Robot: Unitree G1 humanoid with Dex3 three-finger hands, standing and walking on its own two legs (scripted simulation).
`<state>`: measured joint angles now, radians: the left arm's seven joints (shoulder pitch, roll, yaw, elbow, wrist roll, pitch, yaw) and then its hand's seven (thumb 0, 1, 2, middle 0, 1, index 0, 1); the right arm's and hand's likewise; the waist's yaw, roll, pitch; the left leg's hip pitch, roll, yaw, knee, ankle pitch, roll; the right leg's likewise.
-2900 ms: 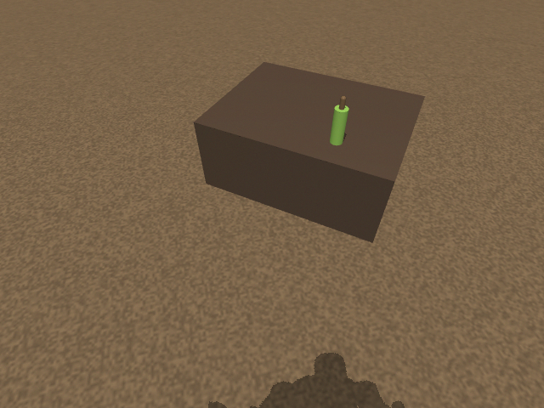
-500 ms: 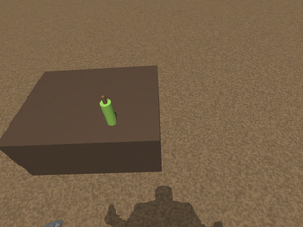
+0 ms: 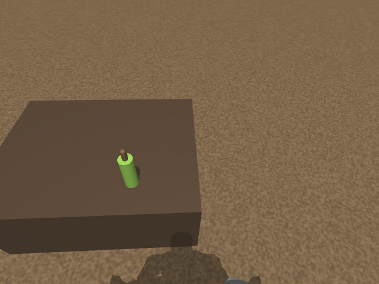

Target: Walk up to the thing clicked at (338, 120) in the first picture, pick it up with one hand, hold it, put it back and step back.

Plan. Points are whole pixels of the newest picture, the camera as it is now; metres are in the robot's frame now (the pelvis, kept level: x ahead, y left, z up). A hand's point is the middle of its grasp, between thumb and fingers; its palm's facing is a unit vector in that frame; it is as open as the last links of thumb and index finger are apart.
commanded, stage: walk up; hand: left
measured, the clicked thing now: (127, 167) +0.61 +0.23 -0.27
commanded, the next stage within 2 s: stand in 1.64 s
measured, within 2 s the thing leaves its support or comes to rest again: neither
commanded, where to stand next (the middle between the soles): +0.17 +0.01 m, yaw +2 degrees
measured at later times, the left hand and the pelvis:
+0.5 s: hand out of the picture +0.18 +0.29 -0.17, palm faces +0.00 -0.92 -0.39, open 7.4 cm; pelvis +0.10 +0.01 -0.02, yaw +1 degrees
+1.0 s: hand out of the picture +0.19 +0.27 -0.15, palm faces +0.02 -0.93 -0.36, open 7.4 cm; pelvis +0.11 +0.01 +0.01, yaw +1 degrees
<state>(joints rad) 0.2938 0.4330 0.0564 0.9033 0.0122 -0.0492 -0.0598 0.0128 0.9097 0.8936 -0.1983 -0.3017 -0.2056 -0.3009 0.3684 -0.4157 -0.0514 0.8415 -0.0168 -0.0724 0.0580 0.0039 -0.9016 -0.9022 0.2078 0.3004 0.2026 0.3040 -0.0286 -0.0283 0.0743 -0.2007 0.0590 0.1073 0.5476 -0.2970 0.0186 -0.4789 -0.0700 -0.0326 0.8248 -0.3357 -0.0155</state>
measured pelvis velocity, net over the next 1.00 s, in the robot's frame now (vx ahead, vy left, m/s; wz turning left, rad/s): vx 0.11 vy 0.01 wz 0.02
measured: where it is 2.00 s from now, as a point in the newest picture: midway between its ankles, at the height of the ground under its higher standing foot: outside the picture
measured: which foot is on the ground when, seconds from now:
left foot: down 0.00-0.12, up 0.14-0.38, down 0.40-1.00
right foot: up 0.00-0.08, down 0.10-1.00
